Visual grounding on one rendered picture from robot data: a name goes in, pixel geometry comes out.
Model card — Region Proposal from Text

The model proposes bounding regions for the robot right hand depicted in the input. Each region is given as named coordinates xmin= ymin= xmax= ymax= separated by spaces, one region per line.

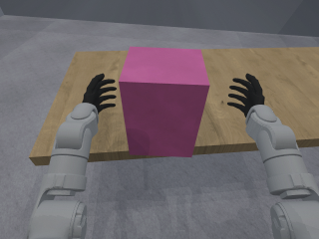
xmin=227 ymin=73 xmax=265 ymax=117

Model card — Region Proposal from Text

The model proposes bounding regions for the carton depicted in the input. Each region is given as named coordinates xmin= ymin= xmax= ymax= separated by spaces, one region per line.
xmin=119 ymin=46 xmax=210 ymax=157

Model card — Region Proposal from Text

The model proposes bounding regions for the right robot upper arm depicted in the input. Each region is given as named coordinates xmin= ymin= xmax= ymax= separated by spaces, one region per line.
xmin=270 ymin=200 xmax=319 ymax=239

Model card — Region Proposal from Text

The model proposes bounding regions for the robot right forearm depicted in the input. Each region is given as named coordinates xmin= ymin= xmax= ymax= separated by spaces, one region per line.
xmin=245 ymin=105 xmax=319 ymax=202

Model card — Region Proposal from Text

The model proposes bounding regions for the table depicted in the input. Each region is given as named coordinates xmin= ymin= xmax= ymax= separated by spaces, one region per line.
xmin=29 ymin=47 xmax=319 ymax=166

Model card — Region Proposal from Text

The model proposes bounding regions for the left robot upper arm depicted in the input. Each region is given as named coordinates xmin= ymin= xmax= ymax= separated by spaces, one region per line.
xmin=28 ymin=200 xmax=87 ymax=239

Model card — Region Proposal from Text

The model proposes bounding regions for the robot left hand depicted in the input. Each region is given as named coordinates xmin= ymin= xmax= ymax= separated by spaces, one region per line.
xmin=82 ymin=73 xmax=117 ymax=114

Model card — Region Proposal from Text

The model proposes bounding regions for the robot left forearm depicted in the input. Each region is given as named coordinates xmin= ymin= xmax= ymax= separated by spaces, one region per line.
xmin=26 ymin=103 xmax=99 ymax=239

